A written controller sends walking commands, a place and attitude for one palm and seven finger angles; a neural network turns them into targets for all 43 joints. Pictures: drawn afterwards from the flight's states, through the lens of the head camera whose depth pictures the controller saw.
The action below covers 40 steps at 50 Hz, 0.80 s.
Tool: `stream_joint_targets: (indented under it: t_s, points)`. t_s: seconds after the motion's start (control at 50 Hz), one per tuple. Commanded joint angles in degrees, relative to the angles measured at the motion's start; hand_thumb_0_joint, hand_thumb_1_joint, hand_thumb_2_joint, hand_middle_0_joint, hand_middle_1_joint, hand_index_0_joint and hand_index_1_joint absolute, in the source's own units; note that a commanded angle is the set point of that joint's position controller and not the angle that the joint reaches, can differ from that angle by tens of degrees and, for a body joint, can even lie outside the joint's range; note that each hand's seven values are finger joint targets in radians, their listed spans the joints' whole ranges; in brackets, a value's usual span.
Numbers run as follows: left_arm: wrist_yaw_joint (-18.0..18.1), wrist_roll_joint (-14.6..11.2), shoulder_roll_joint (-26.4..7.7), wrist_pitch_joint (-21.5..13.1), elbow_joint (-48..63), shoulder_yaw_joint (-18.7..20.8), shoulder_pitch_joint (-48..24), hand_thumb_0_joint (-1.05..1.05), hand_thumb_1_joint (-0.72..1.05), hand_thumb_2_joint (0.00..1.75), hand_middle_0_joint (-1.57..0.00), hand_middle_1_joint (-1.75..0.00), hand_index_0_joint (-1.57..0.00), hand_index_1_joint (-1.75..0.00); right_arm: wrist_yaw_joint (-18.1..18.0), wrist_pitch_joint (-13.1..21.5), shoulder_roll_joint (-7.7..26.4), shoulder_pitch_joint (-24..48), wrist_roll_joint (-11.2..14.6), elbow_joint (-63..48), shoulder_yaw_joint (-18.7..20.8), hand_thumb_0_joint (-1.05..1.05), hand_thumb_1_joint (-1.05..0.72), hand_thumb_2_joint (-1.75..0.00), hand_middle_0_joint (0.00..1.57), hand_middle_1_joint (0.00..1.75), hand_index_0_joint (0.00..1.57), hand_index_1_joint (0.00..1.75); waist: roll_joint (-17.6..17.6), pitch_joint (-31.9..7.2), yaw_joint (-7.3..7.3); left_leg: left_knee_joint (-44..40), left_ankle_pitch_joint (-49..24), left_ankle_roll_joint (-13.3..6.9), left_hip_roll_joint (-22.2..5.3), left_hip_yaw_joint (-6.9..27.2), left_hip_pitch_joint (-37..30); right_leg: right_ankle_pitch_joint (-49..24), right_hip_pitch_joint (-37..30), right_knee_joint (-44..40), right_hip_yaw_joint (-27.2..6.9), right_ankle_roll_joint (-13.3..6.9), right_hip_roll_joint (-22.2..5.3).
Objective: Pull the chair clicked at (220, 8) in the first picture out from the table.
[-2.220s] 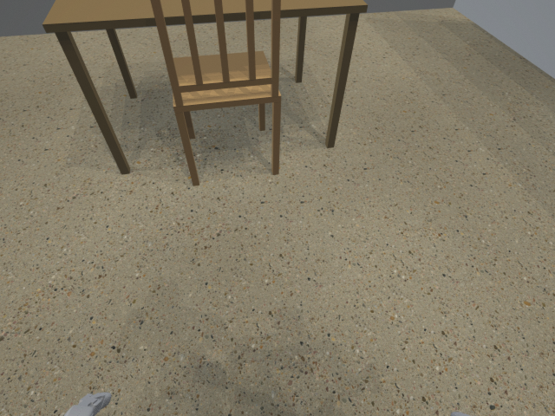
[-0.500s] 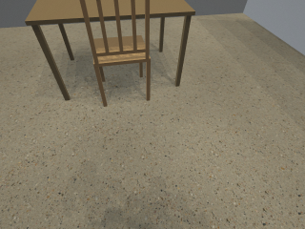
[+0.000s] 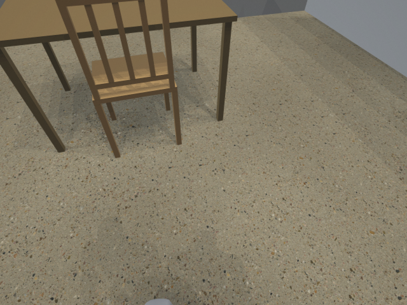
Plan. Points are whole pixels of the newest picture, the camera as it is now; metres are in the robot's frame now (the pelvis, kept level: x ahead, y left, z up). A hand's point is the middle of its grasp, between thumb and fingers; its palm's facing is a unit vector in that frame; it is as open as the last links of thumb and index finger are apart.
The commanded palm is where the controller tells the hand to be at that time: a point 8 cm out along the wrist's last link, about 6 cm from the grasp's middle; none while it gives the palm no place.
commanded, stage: walk to a spot facing it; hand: left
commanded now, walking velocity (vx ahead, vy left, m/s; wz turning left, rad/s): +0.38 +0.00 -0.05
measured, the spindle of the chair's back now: (124, 44) +1.12 +0.47 -0.05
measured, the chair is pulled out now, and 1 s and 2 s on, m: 0.00 0.00 0.00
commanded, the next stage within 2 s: turn to face it in 0.90 s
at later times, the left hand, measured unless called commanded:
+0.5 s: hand (119, 252) +0.26 +0.25 -0.18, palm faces +0.01 -0.99 -0.15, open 7.4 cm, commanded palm none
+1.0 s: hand (179, 161) +0.58 +0.14 -0.18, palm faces -0.32 -0.94 -0.12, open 7.4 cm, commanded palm none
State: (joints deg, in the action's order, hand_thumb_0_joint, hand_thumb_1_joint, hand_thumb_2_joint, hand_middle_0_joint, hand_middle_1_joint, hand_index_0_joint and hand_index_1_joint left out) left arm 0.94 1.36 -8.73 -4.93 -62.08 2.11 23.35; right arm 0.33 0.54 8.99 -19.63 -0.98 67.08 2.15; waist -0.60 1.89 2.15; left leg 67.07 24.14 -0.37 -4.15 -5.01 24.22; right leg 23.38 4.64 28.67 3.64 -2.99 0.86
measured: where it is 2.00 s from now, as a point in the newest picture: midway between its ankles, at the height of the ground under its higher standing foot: (220, 234)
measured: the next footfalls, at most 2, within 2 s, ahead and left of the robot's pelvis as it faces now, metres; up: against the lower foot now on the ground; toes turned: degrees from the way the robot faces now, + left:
left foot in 0.26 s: +0.31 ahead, +0.11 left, +0.00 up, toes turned +6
right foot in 1.02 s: +0.52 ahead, -0.08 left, +0.00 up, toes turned -25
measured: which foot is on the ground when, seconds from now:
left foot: up 0.00-0.24, down 0.26-1.00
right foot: down 0.00-0.28, up 0.30-1.00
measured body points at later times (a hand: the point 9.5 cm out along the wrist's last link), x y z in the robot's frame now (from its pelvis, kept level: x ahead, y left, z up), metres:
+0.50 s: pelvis +0.23 +0.08 +0.00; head +0.22 +0.10 +0.45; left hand +0.26 +0.30 -0.16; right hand +0.25 -0.17 -0.14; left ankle +0.26 +0.11 -0.73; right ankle +0.23 -0.08 -0.63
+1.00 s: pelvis +0.43 +0.02 -0.01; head +0.47 +0.01 +0.44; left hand +0.59 +0.19 -0.16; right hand +0.22 -0.11 -0.14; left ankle +0.27 +0.11 -0.72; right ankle +0.48 -0.07 -0.73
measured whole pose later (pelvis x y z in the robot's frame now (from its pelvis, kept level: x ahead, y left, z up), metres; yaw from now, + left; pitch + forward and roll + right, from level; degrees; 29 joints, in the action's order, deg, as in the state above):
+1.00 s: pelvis +0.43 +0.02 -0.01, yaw -16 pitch +0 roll -1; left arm -1.5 1.9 -8.1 -0.8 -57.5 3.2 5.8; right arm -1.5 3.6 4.4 -32.6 -0.9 67.3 1.5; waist 0.2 4.9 -3.5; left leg 30.5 27.8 -0.3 -4.4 -21.5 -3.6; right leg 12.2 22.9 34.2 11.9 -5.1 0.7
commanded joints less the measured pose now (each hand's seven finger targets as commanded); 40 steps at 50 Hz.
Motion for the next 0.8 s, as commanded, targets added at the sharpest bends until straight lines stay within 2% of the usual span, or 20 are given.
stream_joint_targets:
  t_s: [0.0, 0.06, 0.08, 0.1, 0.14, 0.18, 0.2, 0.22, 0.24, 0.26, 0.28, 0.32, 0.34, 0.36, 0.4, 0.44, 0.48, 0.56, 0.62, 0.78]
  points:
    - [0.77, 0.24, -6.5, 0.08, -1.85, 0.57, 8.74, 0.0, 0.9, 0.9, -0.2, -0.3, -0.2, -0.3, 0.67, 1.8, 2.14, 9.08, -0.19, -8.69, 0.94, 0.0, -0.9, -0.9, 0.2, 0.3, 0.2, 0.3, -4.61, 7.0, -1.06, -1.38, -7.75, 1.14, -2.08, -0.41, 16.84, -33.22, -2.5, -15.86, -11.59, -6.46, -14.29]
    - [1.01, 0.18, -5.99, -0.37, -1.9, 0.35, 7.86, 0.0, 0.9, 0.9, -0.2, -0.3, -0.2, -0.3, 1.58, 1.59, 1.83, 12.23, 0.23, -10.4, 0.97, 0.0, -0.9, -0.9, 0.2, 0.3, 0.2, 0.3, -7.57, 8.42, -1.6, -10.37, -14.12, 1.09, -1.44, -2.57, 14.2, -35.7, -0.24, -18.13, -7.34, -5.2, -11.31]
    - [1.13, 0.02, -5.86, -0.42, -1.87, 0.46, 8.07, 0.0, 0.9, 0.9, -0.2, -0.3, -0.2, -0.3, 1.73, 1.78, 2.0, 13.59, 0.36, -11.2, 0.72, 0.0, -0.9, -0.9, 0.2, 0.3, 0.2, 0.3, -7.16, 8.61, -1.41, -14.56, -15.58, 0.75, -1.06, -3.25, 13.01, -37.48, -0.65, -18.16, -6.29, -4.82, -10.69]
    - [1.23, -0.09, -5.99, -0.44, -2.08, 0.49, 8.78, 0.0, 0.9, 0.9, -0.2, -0.3, -0.2, -0.3, 1.87, 1.97, 1.77, 15.2, 0.44, -11.92, 0.5, 0.0, -0.9, -0.9, 0.2, 0.3, 0.2, 0.3, -6.65, 8.74, -0.89, -18.28, -16.41, 0.34, -0.47, -4.03, 11.06, -40.03, -0.89, -18.1, -5.9, -4.5, -10.57]
    - [1.44, -0.2, -6.97, -0.54, -2.32, 0.88, 7.96, 0.0, 0.9, 0.9, -0.2, -0.3, -0.2, -0.3, 1.76, 2.43, 1.94, 15.35, 0.65, -12.51, 0.43, 0.0, -0.9, -0.9, 0.2, 0.3, 0.2, 0.3, -6.61, 7.71, -1.79, -24.19, -17.07, -1.03, 1.13, -4.69, 4.3, -48.06, -1.01, -16.14, -4.87, -4.08, -11.18]
    - [1.53, 0.04, -9.03, -0.59, -1.91, 1.71, 5.93, 0.0, 0.9, 0.9, -0.2, -0.3, -0.2, -0.3, 1.11, 2.99, 3.49, 8.07, 0.46, -10.79, 1.17, 0.0, -0.9, -0.9, 0.2, 0.3, 0.2, 0.3, -6.94, 2.83, -5.38, -27.45, -15.91, -2.87, 3.56, -4.8, -6.64, -57.19, -1.69, -7.34, -3.56, -3.4, -11.99]
    - [1.49, -0.05, -9.37, -0.6, -1.78, 1.81, 4.97, 0.0, 0.9, 0.9, -0.2, -0.3, -0.2, -0.3, 0.63, 3.22, 5.33, 0.11, 0.02, -8.3, 1.72, 0.0, -0.9, -0.9, 0.2, 0.3, 0.2, 0.3, -6.2, -1.26, -9.01, -31.09, -17.71, -3.75, 4.22, -4.03, -15.31, -57.7, -0.66, 2.54, -2.27, -2.29, -11.17]
    - [1.21, -0.41, -8.59, -0.64, -1.54, 1.9, 5.17, 0.0, 0.9, 0.9, -0.2, -0.3, -0.2, -0.3, 0.08, 3.17, 8.59, -8.87, -0.52, -5.65, 2.6, 0.0, -0.9, -0.9, 0.2, 0.3, 0.2, 0.3, -2.1, -7.38, -12.46, -32.48, -18.7, -4.87, 1.07, 0.45, -27.0, -48.07, 4.24, 16.5, -1.83, -1.2, -9.16]
    - [0.43, -1.31, -4.87, -0.24, -0.89, 1.77, 10.25, 0.0, 0.9, 0.9, -0.2, -0.3, -0.2, -0.3, -0.58, 3.26, 14.22, -13.44, -1.66, -4.88, 3.99, 0.0, -0.9, -0.9, 0.2, 0.3, 0.2, 0.3, 13.14, -15.53, -11.39, -37.64, -17.67, -10.25, -14.13, 22.6, -39.09, -11.95, 16.64, 36.61, 0.71, 0.77, 0.19]
    - [0.16, -1.58, -2.6, -0.21, 0.55, 1.31, 9.99, 0.0, 0.9, 0.9, -0.2, -0.3, -0.2, -0.3, -0.89, 2.83, 16.75, -13.48, -0.57, -5.32, 4.34, 0.0, -0.9, -0.9, 0.2, 0.3, 0.2, 0.3, 16.07, -17.61, -9.01, -48.44, -14.66, -14.25, -22.62, 38.78, -37.66, 8.3, 23.22, 51.79, -4.83, 0.04, 2.95]
    - [0.21, -1.19, -3.48, 0.21, 1.17, 1.39, 6.17, 0.0, 0.9, 0.9, -0.2, -0.3, -0.2, -0.3, -1.02, 2.65, 14.85, -7.13, 0.09, -6.52, 4.02, 0.0, -0.9, -0.9, 0.2, 0.3, 0.2, 0.3, 8.93, -9.25, -7.33, -52.81, -4.94, -15.5, -23.5, 37.32, -28.71, 6.14, 26.96, 55.47, -6.74, -0.71, -1.31]
    - [-0.51, -0.12, -2.44, 1.29, 0.69, 1.58, 2.47, 0.0, 0.9, 0.9, -0.2, -0.3, -0.2, -0.3, -1.28, 3.62, 6.57, 2.33, -0.08, -8.64, 1.9, 0.0, -0.9, -0.9, 0.2, 0.3, 0.2, 0.3, 4.47, 1.68, -2.87, -56.1, -1.2, -8.82, -17.49, 23.55, -11.5, -5.28, 27.16, 53.37, -6.7, 0.46, -6.01]
    - [-0.85, 0.35, -1.6, 2.2, 0.21, 1.54, 3.25, 0.0, 0.9, 0.9, -0.2, -0.3, -0.2, -0.3, -1.26, 4.19, 4.62, 3.32, -0.26, -8.63, 1.19, 0.0, -0.9, -0.9, 0.2, 0.3, 0.2, 0.3, 3.88, 3.43, -1.39, -56.66, -3.52, -7.16, -15.15, 18.27, -6.1, -7.18, 24.67, 51.36, -6.32, 0.9, -6.63]
    - [-1.06, 0.53, -0.61, 2.91, -0.66, 1.35, 4.74, 0.0, 0.9, 0.9, -0.2, -0.3, -0.2, -0.3, -1.36, 4.71, 3.4, 3.37, -0.21, -7.87, 1.02, 0.0, -0.9, -0.9, 0.2, 0.3, 0.2, 0.3, 3.93, 2.76, 0.1, -56.29, -6.38, -5.98, -13.29, 13.47, -4.46, -8.57, 22.44, 49.25, -5.96, 1.15, -7.07]
    - [-1.05, 0.75, 0.0, 4.2, -0.44, 1.42, 5.27, 0.0, 0.9, 0.9, -0.2, -0.3, -0.2, -0.3, -1.27, 5.16, 3.55, 3.16, -0.12, -7.88, 1.06, 0.0, -0.9, -0.9, 0.2, 0.3, 0.2, 0.3, 3.61, 2.41, 1.07, -57.58, -8.41, -6.8, -12.4, 9.22, -2.53, -9.63, 23.4, 46.17, -5.58, 2.02, -7.54]
    - [-1.14, 0.91, -0.1, 4.75, 0.7, 1.76, 2.79, 0.0, 0.9, 0.9, -0.2, -0.3, -0.2, -0.3, -1.26, 5.54, 3.5, 1.49, -0.07, -7.77, 1.53, 0.0, -0.9, -0.9, 0.2, 0.3, 0.2, 0.3, 2.07, 3.72, 0.67, -59.35, -10.33, -6.88, -12.07, 7.12, -3.79, -13.4, 27.21, 43.86, -5.58, 2.92, -8.21]
    - [-1.43, 0.83, -0.85, 5.0, 1.76, 2.05, 0.13, 0.0, 0.9, 0.9, -0.2, -0.3, -0.2, -0.3, -1.37, 5.85, 4.18, -0.3, 0.3, -7.25, 1.31, 0.0, -0.9, -0.9, 0.2, 0.3, 0.2, 0.3, 2.72, 4.26, 0.46, -60.22, -13.69, -5.48, -11.65, 5.72, -7.38, -17.19, 31.42, 41.76, -5.93, 3.54, -8.4]
    - [-1.68, 0.46, -2.18, 5.45, 3.41, 2.68, -5.76, 0.0, 0.9, 0.9, -0.2, -0.3, -0.2, -0.3, -1.96, 5.95, 4.24, -5.08, 0.62, -5.82, 1.09, 0.0, -0.9, -0.9, 0.2, 0.3, 0.2, 0.3, 3.15, 4.99, -1.12, -59.91, -18.8, -2.69, -11.87, 3.98, -15.55, -20.65, 37.87, 36.74, -5.67, 4.03, -8.39]
    - [-1.94, 0.5, -2.24, 5.53, 4.55, 2.62, -10.08, 0.0, 0.9, 0.9, -0.2, -0.3, -0.2, -0.3, -2.35, 5.9, 4.45, -8.94, 0.54, -4.62, 0.9, 0.0, -0.9, -0.9, 0.2, 0.3, 0.2, 0.3, 2.19, 5.17, -2.81, -58.68, -24.69, -1.98, -12.09, 1.64, -21.92, -20.46, 40.33, 32.52, -3.67, 4.08, -7.77]
    - [-2.68, 0.34, -1.31, 4.96, 7.98, 1.78, -20.29, 0.0, 0.9, 0.9, -0.2, -0.3, -0.2, -0.3, -2.97, 5.3, 3.32, -17.03, -0.35, -1.43, 0.16, 0.0, -0.9, -0.9, 0.2, 0.3, 0.2, 0.3, 5.0, 7.41, -6.05, -54.84, -40.31, -4.22, -14.03, -2.9, -30.9, -15.69, 39.58, 19.34, 2.4, 2.4, -5.96]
